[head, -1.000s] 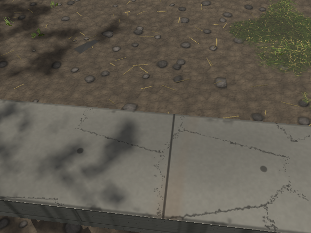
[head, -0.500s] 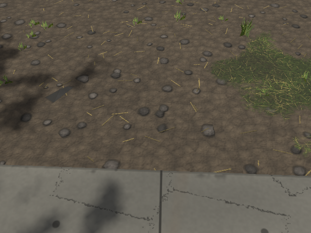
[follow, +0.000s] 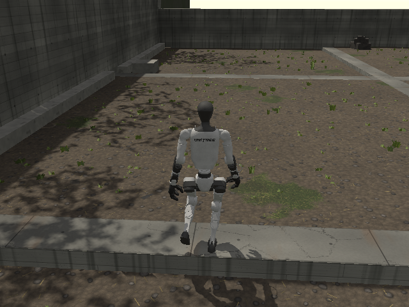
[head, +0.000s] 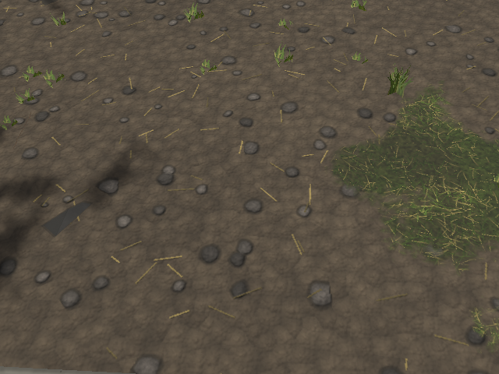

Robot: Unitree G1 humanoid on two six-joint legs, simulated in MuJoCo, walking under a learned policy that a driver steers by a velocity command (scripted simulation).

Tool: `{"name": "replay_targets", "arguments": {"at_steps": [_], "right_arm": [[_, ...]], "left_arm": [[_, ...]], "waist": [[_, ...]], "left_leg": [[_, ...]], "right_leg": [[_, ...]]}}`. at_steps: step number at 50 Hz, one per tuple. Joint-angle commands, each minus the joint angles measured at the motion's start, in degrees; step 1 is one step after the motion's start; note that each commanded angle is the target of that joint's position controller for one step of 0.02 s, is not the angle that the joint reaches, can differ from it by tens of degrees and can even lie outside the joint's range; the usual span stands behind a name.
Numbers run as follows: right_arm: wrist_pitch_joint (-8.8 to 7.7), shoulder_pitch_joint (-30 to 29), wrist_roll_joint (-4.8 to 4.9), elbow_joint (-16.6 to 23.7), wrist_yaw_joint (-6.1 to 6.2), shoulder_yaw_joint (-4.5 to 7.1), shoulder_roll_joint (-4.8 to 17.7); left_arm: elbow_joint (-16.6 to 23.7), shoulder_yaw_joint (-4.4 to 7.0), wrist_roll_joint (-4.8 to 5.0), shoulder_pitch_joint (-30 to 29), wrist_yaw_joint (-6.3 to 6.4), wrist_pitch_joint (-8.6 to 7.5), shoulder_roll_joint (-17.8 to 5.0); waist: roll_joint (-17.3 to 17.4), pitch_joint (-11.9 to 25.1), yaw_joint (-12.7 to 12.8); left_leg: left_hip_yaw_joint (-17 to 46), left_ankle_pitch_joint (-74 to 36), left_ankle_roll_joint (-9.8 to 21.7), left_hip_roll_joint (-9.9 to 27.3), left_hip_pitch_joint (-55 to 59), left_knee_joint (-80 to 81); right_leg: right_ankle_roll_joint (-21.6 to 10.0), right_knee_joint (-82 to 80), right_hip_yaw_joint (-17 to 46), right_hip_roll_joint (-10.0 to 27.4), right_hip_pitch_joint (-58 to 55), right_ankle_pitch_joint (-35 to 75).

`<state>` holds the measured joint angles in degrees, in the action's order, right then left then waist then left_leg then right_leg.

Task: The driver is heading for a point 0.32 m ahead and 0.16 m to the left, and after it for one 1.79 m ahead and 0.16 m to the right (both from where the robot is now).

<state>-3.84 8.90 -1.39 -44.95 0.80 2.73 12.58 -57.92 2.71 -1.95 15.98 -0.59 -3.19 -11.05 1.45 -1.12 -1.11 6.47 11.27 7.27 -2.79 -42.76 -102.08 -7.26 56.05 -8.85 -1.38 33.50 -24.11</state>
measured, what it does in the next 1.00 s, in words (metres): climbs, turning left: left foot, then right foot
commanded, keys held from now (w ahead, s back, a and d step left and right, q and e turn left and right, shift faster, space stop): q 0.72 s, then e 0.28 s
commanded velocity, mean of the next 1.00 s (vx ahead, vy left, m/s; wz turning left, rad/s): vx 0.07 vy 0.00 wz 0.33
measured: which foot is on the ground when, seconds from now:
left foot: up 0.00-0.36, down 0.38-0.94, up 0.96-1.00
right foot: down 0.00-0.36, up 0.38-0.90, down 0.92-1.00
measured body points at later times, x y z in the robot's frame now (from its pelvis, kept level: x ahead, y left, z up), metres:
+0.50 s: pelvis +0.16 +0.01 +0.05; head +0.18 +0.02 +0.50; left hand +0.26 +0.27 -0.06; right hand +0.28 -0.25 -0.07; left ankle +0.21 +0.06 -0.68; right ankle +0.12 -0.11 -0.58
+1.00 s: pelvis +0.20 -0.04 +0.06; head +0.22 -0.05 +0.51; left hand +0.23 +0.23 -0.04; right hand +0.42 -0.21 -0.06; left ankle +0.21 +0.06 -0.67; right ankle +0.25 -0.13 -0.68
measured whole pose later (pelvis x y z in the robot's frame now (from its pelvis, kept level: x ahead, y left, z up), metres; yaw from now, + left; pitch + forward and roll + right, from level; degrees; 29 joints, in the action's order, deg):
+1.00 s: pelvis +0.20 -0.04 +0.06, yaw +19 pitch +0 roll +1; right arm 1.0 10.9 -1.2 -40.7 1.1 2.0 11.0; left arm -39.8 0.6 -1.2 15.7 1.5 0.7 -10.9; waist 1.8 0.3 0.5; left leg 4.9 17.0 2.0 -5.9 -18.1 -30.9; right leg -2.0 28.6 1.7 -2.0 15.4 -13.1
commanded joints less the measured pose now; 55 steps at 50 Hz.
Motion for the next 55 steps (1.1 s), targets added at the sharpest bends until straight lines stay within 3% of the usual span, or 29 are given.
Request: {"name": "replay_targets", "arguments": {"at_steps": [1,2,3,5,6,8,11,14,17,18,19,20,21,22,23,24,26,29,33,36,42,45,46,47,48,49,51,53,55], "right_arm": [[1.58,13.0,-0.13,1.2,1.7,-1.48,-3.1],[1.9,10.2,-0.51,1.9,1.79,-0.87,-0.9],[1.94,9.3,0.02,1.2,1.76,0.14,1.1],[1.77,7.1,0.95,1.9,0.92,0.42,1.3],[1.7,5.8,1.53,1.8,0.28,0.34,0.6],[1.99,2.9,1.46,1.5,-0.83,-0.1,-1.6],[3.28,0.3,0.7,2.0,-1.25,-0.12,-2.5],[3.56,2.7,-0.24,1.9,-1.41,0.75,-0.2],[3.01,7.3,-0.27,1.0,-0.7,1.91,2.1],[2.34,11.0,-0.46,0.3,-0.34,2.04,2.1],[1.72,14.8,-0.76,0.0,0.24,3.03,5.6],[2.24,13.8,-0.29,0.7,1.01,4.8,11.7],[2.87,13.9,1.65,2.3,0.57,4.68,11.4],[3.39,10.8,1.21,3.4,0.76,4.3,9.1],[3.74,7.2,0.74,4.5,0.83,3.5,7.0],[3.71,5.6,1.13,5.1,0.75,3.04,5.8],[3.22,5.3,1.01,5.9,0.67,2.88,5.7],[2.32,7.4,0.23,6.4,0.54,3.59,8.4],[3.12,9.0,0.63,7.5,0.7,4.06,9.2],[3.85,9.0,0.27,8.6,0.68,4.37,9.6],[4.29,5.0,-0.64,8.9,-0.14,2.38,6.1],[4.43,3.9,0.24,7.6,0.28,0.79,3.7],[4.14,5.0,0.16,7.3,0.53,0.68,3.3],[3.9,7.4,0.04,8.0,0.74,0.53,2.4],[4.14,5.1,0.75,8.2,0.84,1.15,4.7],[4.18,4.1,0.2,8.0,0.76,1.34,5.7],[3.9,1.0,0.65,8.1,0.45,1.42,5.2],[4.14,0.3,0.73,8.7,0.24,1.55,5.2],[4.34,-0.2,0.96,9.0,0.45,1.43,4.5]], "left_arm": [[2.7,-0.51,-0.18,-4.0,-0.67,-3.11,0.5],[3.1,-0.25,0.01,-4.4,-0.34,-3.4,-1.0],[4.2,-0.62,0.46,-2.8,0.23,-3.73,-1.2],[5.0,-0.13,2.26,-0.5,1.33,-4.6,-4.3],[5.8,-0.06,2.35,1.0,1.85,-4.35,-4.9],[7.5,0.37,1.99,2.3,2.65,-3.8,-5.5],[8.9,0.56,1.66,4.8,3.68,-2.82,-5.5],[10.7,1.58,1.34,4.4,5.02,-1.89,-7.6],[12.6,2.42,1.08,3.4,5.43,0.05,-8.9],[12.8,2.7,1.34,3.1,5.02,0.76,-9.6],[14.3,2.64,1.5,2.4,4.69,1.04,-9.6],[18.5,1.75,2.42,2.5,4.0,1.93,-4.4],[18.5,0.88,1.36,3.1,3.19,2.41,-3.4],[18.8,1.36,1.21,-0.1,2.65,2.26,-5.2],[19.6,1.81,1.16,-3.7,2.43,1.8,-6.7],[20.8,2.15,0.85,-6.1,2.5,1.77,-7.9],[21.6,1.97,0.14,-5.7,2.47,3.41,-7.1],[21.9,1.15,0.47,-5.2,2.64,4.72,-5.2],[23.7,1.04,0.44,-9.1,3.11,5.55,-6.0],[24.3,0.76,0.7,-10.1,3.0,5.72,-6.1],[22.9,-0.31,1.12,-5.9,2.91,4.99,-4.9],[21.1,-1.24,1.29,-1.3,2.81,4.22,-2.1],[22.2,-1.12,0.47,-3.1,2.89,3.51,-3.8],[24.1,-0.58,-0.33,-3.8,2.95,2.71,-8.2],[24.2,-0.04,0.23,-6.3,2.38,2.42,-10.5],[24.3,0.27,0.79,-6.4,1.8,2.21,-9.7],[23.7,0.87,0.98,-4.3,1.59,2.24,-10.4],[23.0,1.93,0.96,-0.2,2.11,2.37,-12.3],[22.9,2.51,1.09,1.5,2.27,2.81,-12.1]], "waist": [[-2.3,-0.5,-7.6],[-1.3,-1.4,-6.8],[-0.3,0.6,-4.9],[-4.7,2.9,-3.5],[-5.5,4.5,-2.3],[-6.7,5.5,0.0],[-8.7,2.9,2.1],[-11.3,3.1,1.6],[-8.5,3.1,0.6],[-4.5,4.1,-1.8],[1.0,6.7,-3.6],[14.0,8.0,0.0],[8.5,14.0,-0.8],[1.7,7.7,-0.4],[-2.4,2.2,0.5],[-3.2,0.1,1.3],[-0.7,2.1,1.8],[0.6,6.1,1.1],[3.8,5.8,-0.7],[4.9,5.4,-1.7],[7.0,6.3,-1.5],[4.6,4.6,1.0],[0.9,2.7,0.0],[-9.2,4.5,-1.7],[-13.7,0.4,-2.1],[-13.4,-0.1,-1.6],[-11.8,1.1,0.3],[-11.0,2.8,1.9],[-7.8,4.7,2.3]], "left_leg": [[4.2,-0.8,-0.3,1.3,-2.9,9.8],[1.9,-4.2,-1.5,0.5,0.6,19.2],[-1.1,-8.5,-2.6,-0.2,3.1,24.2],[-5.2,-12.4,-3.8,0.5,3.1,35.3],[-7.7,-14.3,-4.0,0.6,3.2,39.9],[-11.5,-16.9,-3.8,0.8,6.4,47.9],[-14.7,-14.7,-3.3,1.3,10.6,57.7],[-14.2,-5.2,-2.8,1.4,15.5,62.2],[-14.5,4.5,-1.2,-0.8,18.9,69.7],[-13.4,-2.0,-0.2,-1.2,24.3,77.0],[-2.9,-23.2,2.3,4.8,34.9,76.7],[19.3,-53.6,14.3,19.4,45.3,74.4],[28.5,-39.6,19.4,22.7,42.4,80.4],[24.4,-22.9,18.5,21.6,36.2,83.1],[20.9,-12.9,15.3,18.8,30.6,85.7],[18.2,-9.3,11.9,15.8,27.8,86.9],[13.7,-12.0,8.5,11.7,26.6,86.6],[12.5,-18.2,7.3,10.4,30.4,84.8],[15.3,-8.0,5.4,9.3,33.8,85.7],[17.9,-2.8,5.1,9.1,34.4,85.8],[14.2,-3.1,4.5,9.3,29.7,84.6],[12.5,-0.9,1.3,8.9,24.1,82.2],[11.6,0.6,-1.5,7.5,22.0,79.7],[6.1,8.3,-3.9,3.2,20.6,70.2],[-0.9,11.5,-5.4,-2.0,21.3,71.2],[-2.1,10.5,-6.2,-0.6,24.4,68.8],[-3.7,10.1,-7.2,-1.8,22.6,66.1],[-3.9,15.3,-8.3,-1.9,16.8,57.7],[-3.8,17.2,-9.6,-1.4,13.3,51.4]], "right_leg": [[0.0,-31.1,16.8,12.4,-1.8,30.1],[0.7,-34.3,11.2,10.5,-0.9,33.8],[1.0,-36.5,8.3,10.8,-5.4,45.3],[0.8,-38.1,3.3,10.5,-14.3,57.6],[1.6,-38.1,1.4,9.9,-19.8,58.9],[3.5,-38.7,-2.1,8.9,-26.1,55.9],[3.9,-37.2,-4.8,11.0,-31.1,60.7],[2.4,-32.4,-4.3,14.9,-35.2,67.3],[1.4,-20.6,-3.7,16.4,-37.2,67.4],[2.5,-11.8,-5.0,15.0,-34.5,61.7],[4.6,1.5,-3.9,11.9,-23.3,42.4],[8.2,20.2,-3.3,-2.2,-2.0,-9.9],[8.8,26.1,10.5,-1.3,-0.9,-12.2],[8.7,27.0,11.9,0.7,1.6,-8.8],[8.2,23.2,12.1,1.9,2.9,-4.4],[8.3,18.8,12.2,2.8,2.4,-1.4],[8.6,15.1,11.6,2.5,-0.3,2.7],[9.3,12.4,11.4,1.7,0.4,3.7],[10.2,6.6,12.0,2.2,3.9,4.4],[10.1,1.7,12.3,1.8,3.8,3.6],[7.4,-12.2,8.6,1.4,-10.7,-0.2],[5.6,-32.5,8.1,0.7,-24.4,9.9],[4.8,-36.5,13.9,3.5,-25.6,13.0],[2.9,-40.8,27.5,14.6,-26.6,18.4],[-2.9,-42.2,32.9,18.2,-17.2,22.8],[-4.6,-42.0,33.3,17.1,-15.6,21.9],[-3.3,-39.0,30.2,12.6,-19.4,23.2],[-5.1,-36.7,31.5,12.7,-25.2,32.0],[-6.2,-35.3,32.1,12.7,-28.0,36.0]]}}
